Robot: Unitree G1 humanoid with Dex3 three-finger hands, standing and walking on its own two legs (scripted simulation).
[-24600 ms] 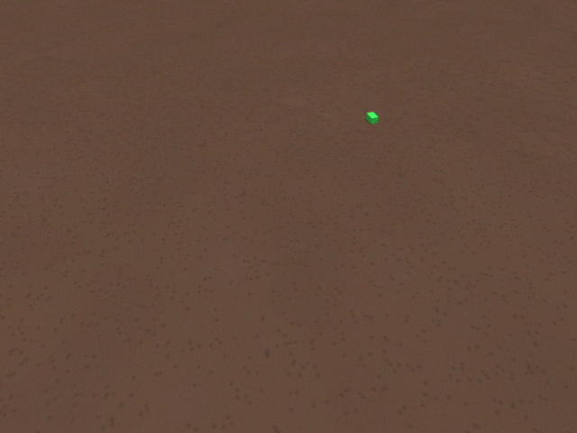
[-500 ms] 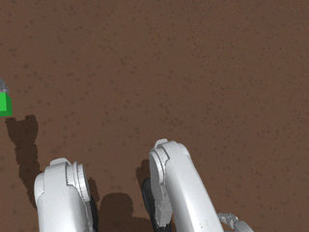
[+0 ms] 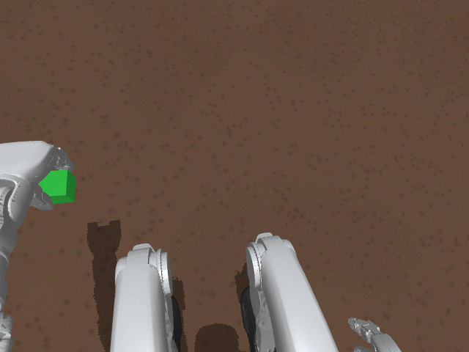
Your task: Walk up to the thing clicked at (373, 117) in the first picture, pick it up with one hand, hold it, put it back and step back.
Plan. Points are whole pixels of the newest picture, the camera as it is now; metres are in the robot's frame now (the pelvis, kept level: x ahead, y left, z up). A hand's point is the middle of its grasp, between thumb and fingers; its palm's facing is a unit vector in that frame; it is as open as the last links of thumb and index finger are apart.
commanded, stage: lift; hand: left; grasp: from above
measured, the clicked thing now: (50, 187) +0.43 +0.31 -0.14
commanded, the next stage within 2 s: hold in 1.12 s
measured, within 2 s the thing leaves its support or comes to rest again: neither
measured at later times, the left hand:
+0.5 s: hand out of the picture +0.35 +0.29 +0.12, palm faces -0.43 -0.08 -0.90, open 7.5 cm
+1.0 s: hand out of the picture +0.37 +0.25 +0.22, palm faces -0.42 -0.06 -0.90, open 7.5 cm
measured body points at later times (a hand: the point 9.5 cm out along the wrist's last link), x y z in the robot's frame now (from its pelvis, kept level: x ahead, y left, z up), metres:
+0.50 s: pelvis +0.02 +0.01 +0.19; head +0.11 +0.03 +0.62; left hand +0.37 +0.29 +0.17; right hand +0.15 -0.25 +0.07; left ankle +0.09 +0.11 -0.39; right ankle +0.10 -0.12 -0.39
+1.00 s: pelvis +0.06 +0.00 +0.29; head +0.11 +0.00 +0.74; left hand +0.39 +0.25 +0.27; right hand +0.16 -0.26 +0.16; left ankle +0.09 +0.11 -0.39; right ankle +0.10 -0.12 -0.39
